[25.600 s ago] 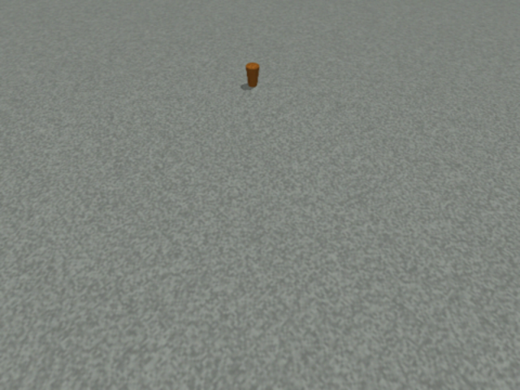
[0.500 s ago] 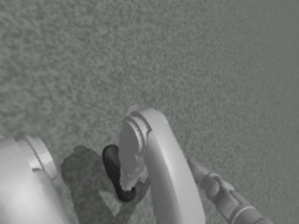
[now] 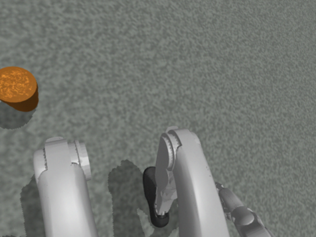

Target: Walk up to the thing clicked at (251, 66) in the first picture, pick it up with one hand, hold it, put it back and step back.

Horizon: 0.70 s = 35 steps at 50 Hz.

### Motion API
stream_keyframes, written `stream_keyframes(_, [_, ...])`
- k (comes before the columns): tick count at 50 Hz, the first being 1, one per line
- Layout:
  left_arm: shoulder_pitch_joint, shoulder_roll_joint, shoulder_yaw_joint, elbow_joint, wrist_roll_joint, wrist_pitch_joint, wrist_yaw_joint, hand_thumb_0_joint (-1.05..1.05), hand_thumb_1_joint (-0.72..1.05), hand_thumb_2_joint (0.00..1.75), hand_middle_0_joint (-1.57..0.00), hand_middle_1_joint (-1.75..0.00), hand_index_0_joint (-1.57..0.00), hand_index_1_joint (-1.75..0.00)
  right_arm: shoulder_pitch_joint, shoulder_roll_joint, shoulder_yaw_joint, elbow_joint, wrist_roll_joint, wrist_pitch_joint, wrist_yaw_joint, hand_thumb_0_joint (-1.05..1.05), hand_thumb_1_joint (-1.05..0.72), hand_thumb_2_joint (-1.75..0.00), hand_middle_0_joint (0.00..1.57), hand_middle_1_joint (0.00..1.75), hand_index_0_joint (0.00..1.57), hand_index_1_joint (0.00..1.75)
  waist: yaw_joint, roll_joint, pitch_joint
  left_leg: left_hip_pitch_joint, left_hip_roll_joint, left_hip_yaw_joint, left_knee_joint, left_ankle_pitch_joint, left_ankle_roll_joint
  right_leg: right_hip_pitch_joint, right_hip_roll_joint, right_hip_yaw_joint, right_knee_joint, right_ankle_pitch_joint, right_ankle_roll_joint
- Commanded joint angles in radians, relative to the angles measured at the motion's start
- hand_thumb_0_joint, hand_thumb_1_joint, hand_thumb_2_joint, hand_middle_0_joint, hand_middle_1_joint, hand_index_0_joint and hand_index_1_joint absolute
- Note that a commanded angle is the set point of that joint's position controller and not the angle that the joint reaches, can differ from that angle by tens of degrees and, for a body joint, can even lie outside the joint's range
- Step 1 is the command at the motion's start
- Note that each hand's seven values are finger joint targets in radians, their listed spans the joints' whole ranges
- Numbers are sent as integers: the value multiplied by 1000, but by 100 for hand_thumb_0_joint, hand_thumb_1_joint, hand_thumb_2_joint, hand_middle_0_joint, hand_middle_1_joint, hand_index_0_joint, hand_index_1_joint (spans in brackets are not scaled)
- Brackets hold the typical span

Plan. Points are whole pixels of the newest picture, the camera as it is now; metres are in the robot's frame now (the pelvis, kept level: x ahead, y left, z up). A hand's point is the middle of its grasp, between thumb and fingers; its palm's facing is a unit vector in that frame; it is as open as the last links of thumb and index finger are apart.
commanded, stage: home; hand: left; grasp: from the side
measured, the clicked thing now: (20, 94) +0.46 +0.30 -0.25
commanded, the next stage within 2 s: none
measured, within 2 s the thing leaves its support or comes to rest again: neither
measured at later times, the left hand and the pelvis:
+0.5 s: hand out of the picture +0.28 +0.33 +0.09, palm faces +0.30 -0.83 -0.46, open 17.5 cm; pelvis +0.02 -0.02 +0.18, yaw +9 degrees
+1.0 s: hand out of the picture +0.24 +0.24 +0.29, palm faces +0.32 -0.88 -0.34, open 17.6 cm; pelvis +0.09 +0.00 +0.37, yaw +13 degrees
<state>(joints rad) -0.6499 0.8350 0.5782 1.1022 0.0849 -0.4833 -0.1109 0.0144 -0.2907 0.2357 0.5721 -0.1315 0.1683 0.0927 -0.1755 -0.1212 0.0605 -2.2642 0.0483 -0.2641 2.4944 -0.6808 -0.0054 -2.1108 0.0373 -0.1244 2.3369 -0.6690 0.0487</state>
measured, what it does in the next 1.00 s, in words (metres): rises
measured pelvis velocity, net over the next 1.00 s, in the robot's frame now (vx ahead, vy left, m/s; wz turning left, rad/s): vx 0.09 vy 0.00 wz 0.22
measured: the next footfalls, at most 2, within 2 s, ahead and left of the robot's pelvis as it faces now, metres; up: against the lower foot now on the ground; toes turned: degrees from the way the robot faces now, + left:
none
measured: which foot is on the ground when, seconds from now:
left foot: down 0.00-1.00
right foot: down 0.00-1.00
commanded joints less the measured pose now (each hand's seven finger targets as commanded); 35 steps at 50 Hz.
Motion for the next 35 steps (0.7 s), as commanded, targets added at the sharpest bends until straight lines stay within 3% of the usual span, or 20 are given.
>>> stream_keyframes(1, [-125,277,17,-343,-4,57,55,0,-50,9,-6,-6,-6,-6,124,-265,-172,-38,44,9,-26,0,-90,-90,20,30,20,30,63,555,-706,581,16,140,-423,110,-2,186,26,-58,-230,125,-90])
stream_keyframes(5, [1,58,-109,-452,-14,172,71,0,-56,5,-5,-5,-5,-5,136,-236,-245,-53,88,6,-30,0,-90,-90,20,30,20,30,74,473,-728,618,9,155,-508,58,5,166,18,-32,-315,88,-92])
stream_keyframes(6, [42,39,-123,-483,-16,198,76,0,-56,5,-5,-5,-5,-5,139,-236,-262,-58,101,5,-34,0,-90,-90,20,30,20,30,75,446,-721,616,9,151,-540,16,10,172,14,-27,-339,59,-92])
stream_keyframes(9, [98,50,-119,-628,-22,261,101,0,-56,5,-5,-5,-5,-5,139,-233,-295,-81,132,1,-48,0,-90,-90,20,30,20,30,107,379,-756,653,5,143,-627,-43,17,233,8,-6,-414,18,-89])
stream_keyframes(11, [178,26,-130,-698,-30,301,115,0,-58,4,-5,-5,-5,-5,136,-212,-300,-106,149,1,-60,0,-90,-90,20,30,20,30,120,312,-782,688,2,147,-667,-28,22,304,6,9,-477,19,-84])
stream_keyframes(16, [313,-12,-138,-873,-41,367,157,0,-56,5,-5,-5,-5,-5,132,-171,-306,-144,170,-21,-98,0,-90,-90,20,30,20,30,137,289,-793,798,1,157,-796,-22,25,463,-7,36,-596,22,-80])
stream_keyframes(18, [378,-37,-142,-859,-41,393,172,0,-58,4,-5,-5,-5,-5,136,-162,-310,-145,173,-33,-114,0,-90,-90,20,30,20,30,132,273,-774,845,-2,176,-827,16,26,524,-13,54,-655,48,-79])
stream_keyframes(19, [355,-71,-172,-913,-49,399,177,0,-57,4,-5,-5,-5,-5,138,-139,-304,-149,172,-38,-119,0,-90,-90,20,30,20,30,134,261,-780,852,-5,193,-838,35,27,572,-13,65,-694,56,-78])
stream_keyframes(24, [525,-167,-211,-888,-63,454,205,0,-60,3,-5,-4,-4,-5,138,-116,-310,-165,174,-79,-154,0,-90,-90,20,30,20,30,131,215,-717,942,-13,238,-922,122,29,755,-26,102,-854,113,-68])
stream_keyframes(25, [525,-207,-244,-913,-66,462,206,0,-59,3,-5,-5,-5,-5,141,-107,-306,-166,174,-87,-158,0,-90,-90,20,30,20,30,120,219,-713,968,-15,240,-947,127,28,788,-28,101,-879,123,-67])
stream_keyframes(27, [577,-227,-251,-916,-71,482,216,0,-61,2,-4,-4,-4,-4,149,-99,-304,-167,177,-102,-169,0,-90,-90,20,30,20,30,133,208,-705,1036,-16,244,-989,186,27,855,-31,105,-928,183,-64])
stream_keyframes(31, [687,-280,-296,-930,-77,531,235,0,-60,2,-4,-4,-4,-4,173,-92,-301,-176,182,-125,-191,0,-90,-90,20,30,20,30,130,198,-672,1168,-20,250,-1092,270,24,1003,-36,102,-1032,275,-59])
stream_keyframes(32, [651,-289,-312,-985,-80,538,241,0,-60,3,-4,-4,-4,-4,171,-80,-291,-187,181,-131,-196,0,-90,-90,20,30,20,30,127,172,-674,1178,-20,250,-1108,297,27,1051,-38,105,-1056,309,-55])
stream_keyframes(35, [769,-333,-335,-968,-85,577,263,0,-58,4,-5,-5,-5,-5,183,-73,-287,-178,181,-152,-215,0,-90,-90,20,30,20,30,136,177,-620,1260,-24,255,-1197,328,22,1138,-40,100,-1130,333,-56])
